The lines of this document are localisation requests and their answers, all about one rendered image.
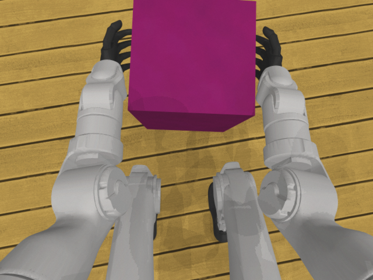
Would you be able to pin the robot left forearm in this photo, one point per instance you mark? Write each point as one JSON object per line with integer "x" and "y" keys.
{"x": 97, "y": 138}

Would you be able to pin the right robot upper arm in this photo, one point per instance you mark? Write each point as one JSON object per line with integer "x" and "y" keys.
{"x": 303, "y": 205}

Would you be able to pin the left robot upper arm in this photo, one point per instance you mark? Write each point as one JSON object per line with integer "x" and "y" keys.
{"x": 86, "y": 202}

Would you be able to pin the robot right forearm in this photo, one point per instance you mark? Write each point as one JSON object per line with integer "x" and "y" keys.
{"x": 285, "y": 123}

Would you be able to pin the robot right hand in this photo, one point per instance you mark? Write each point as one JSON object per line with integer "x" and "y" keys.
{"x": 271, "y": 55}

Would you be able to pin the right robot thigh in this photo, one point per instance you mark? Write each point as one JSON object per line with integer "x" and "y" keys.
{"x": 250, "y": 251}

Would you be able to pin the robot right foot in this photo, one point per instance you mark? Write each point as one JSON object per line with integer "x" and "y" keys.
{"x": 220, "y": 235}

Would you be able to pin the robot left hand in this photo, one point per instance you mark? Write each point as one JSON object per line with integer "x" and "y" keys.
{"x": 111, "y": 47}

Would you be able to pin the carton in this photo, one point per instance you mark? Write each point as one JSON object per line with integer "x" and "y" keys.
{"x": 192, "y": 64}

